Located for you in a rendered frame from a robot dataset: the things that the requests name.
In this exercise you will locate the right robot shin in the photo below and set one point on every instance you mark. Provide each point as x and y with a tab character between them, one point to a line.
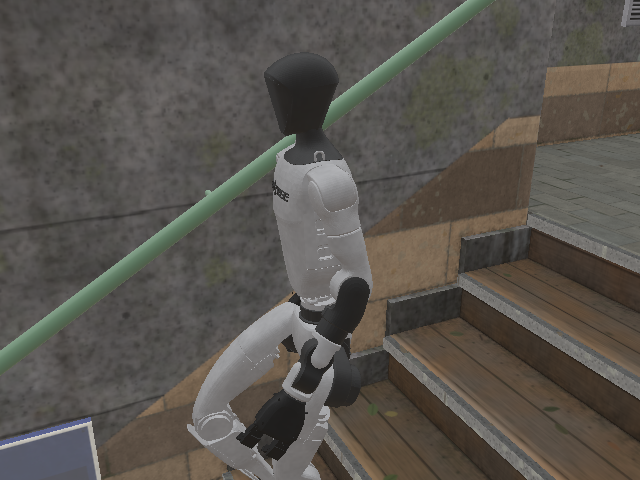
236	455

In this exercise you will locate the robot left forearm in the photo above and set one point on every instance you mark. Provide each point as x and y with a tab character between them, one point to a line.
317	354

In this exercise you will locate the robot right hand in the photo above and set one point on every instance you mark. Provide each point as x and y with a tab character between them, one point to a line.
296	300

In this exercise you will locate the robot left hand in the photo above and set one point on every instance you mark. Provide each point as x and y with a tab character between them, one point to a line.
282	418

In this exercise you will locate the robot head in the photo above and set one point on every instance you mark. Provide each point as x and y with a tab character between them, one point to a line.
301	87

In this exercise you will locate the robot right upper arm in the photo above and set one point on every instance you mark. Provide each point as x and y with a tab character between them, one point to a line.
281	152

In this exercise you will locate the robot left upper arm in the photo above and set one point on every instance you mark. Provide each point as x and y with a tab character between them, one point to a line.
334	197

